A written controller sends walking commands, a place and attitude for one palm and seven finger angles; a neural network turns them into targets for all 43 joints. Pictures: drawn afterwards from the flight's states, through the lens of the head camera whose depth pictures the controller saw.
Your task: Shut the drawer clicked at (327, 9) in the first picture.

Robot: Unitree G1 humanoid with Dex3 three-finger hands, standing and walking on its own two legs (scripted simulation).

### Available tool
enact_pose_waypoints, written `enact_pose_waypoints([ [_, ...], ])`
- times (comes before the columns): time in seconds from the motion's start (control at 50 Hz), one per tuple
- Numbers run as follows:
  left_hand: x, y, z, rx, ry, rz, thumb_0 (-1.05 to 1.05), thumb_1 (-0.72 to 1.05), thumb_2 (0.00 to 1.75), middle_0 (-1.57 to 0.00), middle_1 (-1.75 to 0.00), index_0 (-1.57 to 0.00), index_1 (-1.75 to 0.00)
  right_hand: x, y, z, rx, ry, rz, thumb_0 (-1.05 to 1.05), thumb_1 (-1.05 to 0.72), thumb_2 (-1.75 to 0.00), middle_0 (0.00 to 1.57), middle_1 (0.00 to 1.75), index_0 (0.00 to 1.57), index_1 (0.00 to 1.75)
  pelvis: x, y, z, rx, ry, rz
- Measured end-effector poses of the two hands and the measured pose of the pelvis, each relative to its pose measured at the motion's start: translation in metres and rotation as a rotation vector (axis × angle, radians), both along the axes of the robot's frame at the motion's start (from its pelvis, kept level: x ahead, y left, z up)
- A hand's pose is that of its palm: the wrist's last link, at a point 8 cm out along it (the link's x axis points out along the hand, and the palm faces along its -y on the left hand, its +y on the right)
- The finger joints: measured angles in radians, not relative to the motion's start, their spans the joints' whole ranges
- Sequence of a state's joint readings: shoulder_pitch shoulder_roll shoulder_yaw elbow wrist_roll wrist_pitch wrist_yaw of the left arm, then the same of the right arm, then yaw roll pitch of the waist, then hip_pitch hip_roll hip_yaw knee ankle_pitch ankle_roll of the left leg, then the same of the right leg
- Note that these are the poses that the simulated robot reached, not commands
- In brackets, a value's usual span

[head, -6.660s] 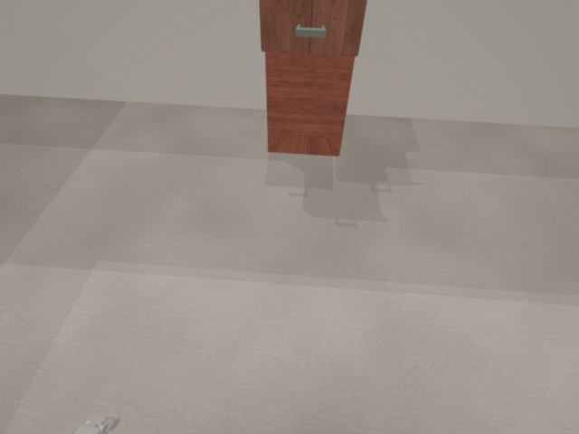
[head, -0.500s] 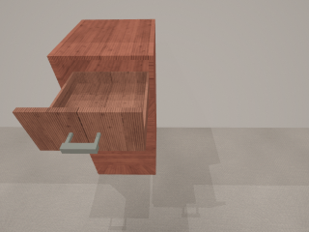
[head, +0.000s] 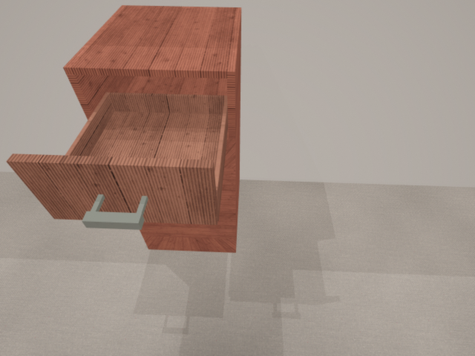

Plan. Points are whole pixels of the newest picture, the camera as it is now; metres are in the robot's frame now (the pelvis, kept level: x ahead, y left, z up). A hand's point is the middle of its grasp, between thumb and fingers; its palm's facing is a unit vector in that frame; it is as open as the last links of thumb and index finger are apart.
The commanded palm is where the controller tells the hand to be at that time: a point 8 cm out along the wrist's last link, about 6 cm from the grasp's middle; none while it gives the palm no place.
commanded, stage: come to a stop and stand still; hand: left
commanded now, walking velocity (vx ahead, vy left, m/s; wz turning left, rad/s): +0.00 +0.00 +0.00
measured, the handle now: (117, 210) +0.36 +0.25 +0.03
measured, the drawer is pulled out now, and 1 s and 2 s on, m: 0.30 0.30 0.29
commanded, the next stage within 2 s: look again from close up in 1.02 s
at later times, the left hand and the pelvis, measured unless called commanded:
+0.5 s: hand out of the picture +0.06 +0.19 -0.16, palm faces +0.01 -0.98 -0.20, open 7.4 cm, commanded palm none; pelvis +0.05 +0.01 +0.01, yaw -1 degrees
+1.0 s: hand out of the picture +0.08 +0.18 -0.16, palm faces +0.01 -0.98 -0.20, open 7.4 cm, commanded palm none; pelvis +0.07 +0.00 +0.01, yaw -1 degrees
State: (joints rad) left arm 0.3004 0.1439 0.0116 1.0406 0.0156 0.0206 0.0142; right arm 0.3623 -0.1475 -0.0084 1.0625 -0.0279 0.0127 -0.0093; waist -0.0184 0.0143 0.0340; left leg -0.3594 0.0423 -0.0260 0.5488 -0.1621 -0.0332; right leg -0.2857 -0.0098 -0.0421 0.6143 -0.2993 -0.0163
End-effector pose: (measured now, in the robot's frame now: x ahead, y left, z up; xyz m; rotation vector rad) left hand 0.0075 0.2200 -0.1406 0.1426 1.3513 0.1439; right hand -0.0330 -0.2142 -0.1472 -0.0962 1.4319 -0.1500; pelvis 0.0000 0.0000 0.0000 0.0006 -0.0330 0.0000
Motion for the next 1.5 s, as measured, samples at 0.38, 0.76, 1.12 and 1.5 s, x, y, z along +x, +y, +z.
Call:
enact_pose_waypoints([
  [0.38,0.028,0.012,0.007,0.0,0.047,0.004,0.01,0.9,0.9,-0.2,-0.3,-0.2,-0.3,0.091,-0.001,0.013,-0.038,-0.092,0.046,0.01,-0.93,-0.9,0.19,0.3,0.2,0.3,0.043,0.011,0.01,0.004,0.023,-0.014],
  [0.76,0.08,0.019,0.013,0.032,-0.019,-0.024,0.0,0.9,0.9,-0.19,-0.3,-0.2,-0.3,0.112,-0.003,0.012,-0.031,-0.081,0.045,0.01,-0.92,-0.9,0.2,0.3,0.2,0.3,0.066,0.008,0.012,0.013,0.015,-0.016],
  [1.12,0.06,0.003,0.009,0.009,0.043,-0.001,0.0,0.9,0.9,-0.2,-0.3,-0.2,-0.3,0.106,-0.007,0.011,-0.024,-0.04,0.039,0.01,-0.92,-0.9,0.2,0.3,0.2,0.3,0.071,0.0,0.013,0.012,0.011,-0.015],
  [1.5,0.046,-0.007,0.008,-0.003,0.076,0.022,0.0,0.9,0.9,-0.2,-0.3,-0.2,-0.3,0.102,-0.009,0.011,-0.021,-0.017,0.043,0.01,-0.92,-0.9,0.19,0.3,0.2,0.3,0.071,-0.005,0.013,0.011,0.015,-0.009],
])
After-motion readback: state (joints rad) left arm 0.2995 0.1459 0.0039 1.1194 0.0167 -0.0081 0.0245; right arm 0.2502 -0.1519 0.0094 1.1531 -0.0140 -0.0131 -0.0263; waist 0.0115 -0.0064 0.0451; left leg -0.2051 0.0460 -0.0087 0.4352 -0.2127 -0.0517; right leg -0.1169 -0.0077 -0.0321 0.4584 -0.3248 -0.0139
